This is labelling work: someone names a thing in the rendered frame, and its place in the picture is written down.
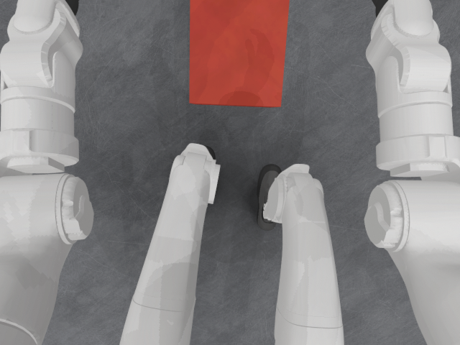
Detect robot right hand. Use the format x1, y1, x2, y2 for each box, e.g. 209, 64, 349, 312
372, 0, 388, 17

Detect robot right forearm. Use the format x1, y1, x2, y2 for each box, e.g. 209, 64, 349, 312
366, 0, 460, 184

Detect robot left thigh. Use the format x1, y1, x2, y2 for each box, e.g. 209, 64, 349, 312
119, 152, 221, 345

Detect robot left forearm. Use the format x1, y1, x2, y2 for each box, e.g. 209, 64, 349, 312
0, 0, 83, 178

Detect robot left foot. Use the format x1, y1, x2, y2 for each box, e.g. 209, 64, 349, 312
204, 145, 216, 160

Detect right robot upper arm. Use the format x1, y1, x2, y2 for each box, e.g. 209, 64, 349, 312
364, 180, 460, 345

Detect left robot upper arm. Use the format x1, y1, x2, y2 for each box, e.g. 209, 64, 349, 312
0, 173, 94, 345

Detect carton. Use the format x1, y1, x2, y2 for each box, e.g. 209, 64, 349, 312
189, 0, 290, 108

